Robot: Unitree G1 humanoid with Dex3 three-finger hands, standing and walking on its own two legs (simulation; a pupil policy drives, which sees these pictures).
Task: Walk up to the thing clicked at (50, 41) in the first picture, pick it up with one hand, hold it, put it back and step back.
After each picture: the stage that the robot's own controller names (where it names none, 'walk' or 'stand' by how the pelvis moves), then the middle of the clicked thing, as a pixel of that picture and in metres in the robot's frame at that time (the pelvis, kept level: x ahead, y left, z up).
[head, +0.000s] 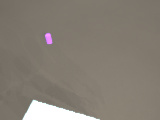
stand; (48, 38) +1.46 +0.44 -0.72
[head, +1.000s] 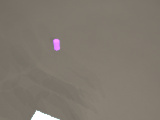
walk; (56, 44) +1.37 +0.26 -0.71
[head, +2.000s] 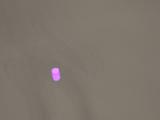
walk; (55, 74) +0.89 +0.25 -0.71
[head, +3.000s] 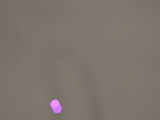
walk; (56, 106) +0.54 +0.27 -0.69
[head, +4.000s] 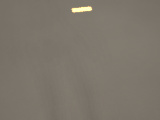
stand; out of the picture +0.38 +0.23 -0.71
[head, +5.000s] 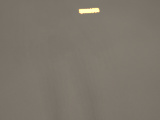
stand; out of the picture +0.34 +0.20 -0.71
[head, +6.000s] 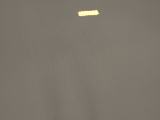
stand; out of the picture +0.35 +0.21 -0.72
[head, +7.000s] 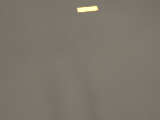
stand; out of the picture +0.35 +0.23 -0.72
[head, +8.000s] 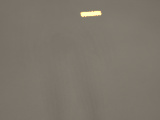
stand; out of the picture +0.31 +0.21 -0.72
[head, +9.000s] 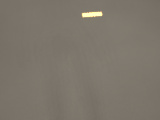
stand; out of the picture +0.33 +0.21 -0.73
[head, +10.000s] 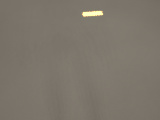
go down; out of the picture +0.32 +0.21 -0.73
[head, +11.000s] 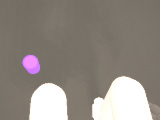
go down; (32, 65) +0.44 +0.20 -0.35
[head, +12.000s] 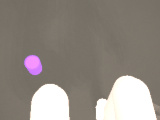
approach; (34, 65) +0.44 +0.19 -0.32
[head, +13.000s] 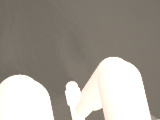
close in; out of the picture +0.44 +0.23 -0.24
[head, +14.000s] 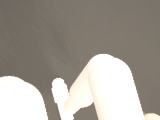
close; out of the picture +0.44 +0.24 -0.24
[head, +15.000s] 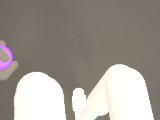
lift; out of the picture +0.38 +0.22 -0.19
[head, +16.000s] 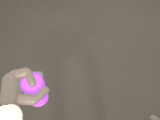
lift; (35, 90) +0.32 +0.18 -0.01
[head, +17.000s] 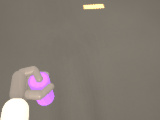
hold; (42, 89) +0.34 +0.17 +0.01
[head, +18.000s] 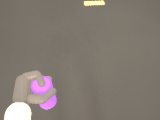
hold; (44, 93) +0.33 +0.16 -0.01
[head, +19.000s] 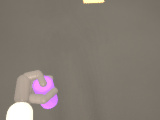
crouch; (46, 92) +0.33 +0.16 -0.02
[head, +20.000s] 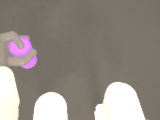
crouch; (24, 53) +0.45 +0.18 -0.10
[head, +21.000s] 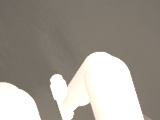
lower; out of the picture +0.46 +0.24 -0.24
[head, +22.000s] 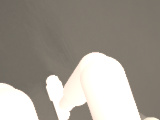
lower; out of the picture +0.46 +0.25 -0.25
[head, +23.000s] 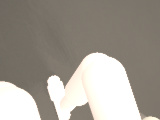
lower; out of the picture +0.46 +0.24 -0.25
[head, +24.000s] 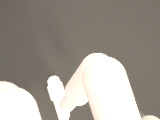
lower; out of the picture +0.46 +0.24 -0.25
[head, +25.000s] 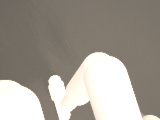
draw back; out of the picture +0.46 +0.23 -0.25
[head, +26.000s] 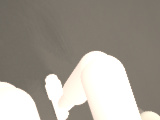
withdraw; out of the picture +0.45 +0.24 -0.25
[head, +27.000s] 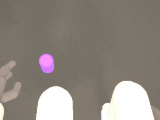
walk; (47, 64) +0.47 +0.17 -0.35
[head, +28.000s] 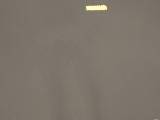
stand; out of the picture +0.37 +0.16 -0.66
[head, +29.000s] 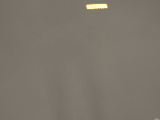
stand; out of the picture +0.38 +0.18 -0.67
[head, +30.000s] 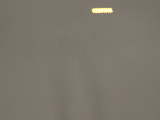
stand; out of the picture +0.38 +0.17 -0.69
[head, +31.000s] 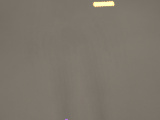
walk; out of the picture +0.39 +0.18 -0.72
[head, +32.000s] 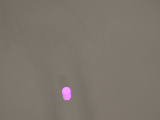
walk; (66, 93) +0.57 +0.12 -0.70
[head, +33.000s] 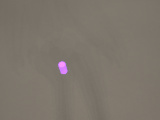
walk; (62, 67) +0.86 +0.28 -0.69
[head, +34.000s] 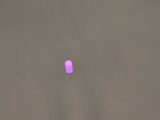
stand; (68, 66) +0.99 +0.18 -0.70
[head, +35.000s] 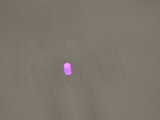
stand; (67, 69) +1.01 +0.20 -0.73
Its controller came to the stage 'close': yes
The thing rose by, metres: 0.71
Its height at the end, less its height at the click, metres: +0.00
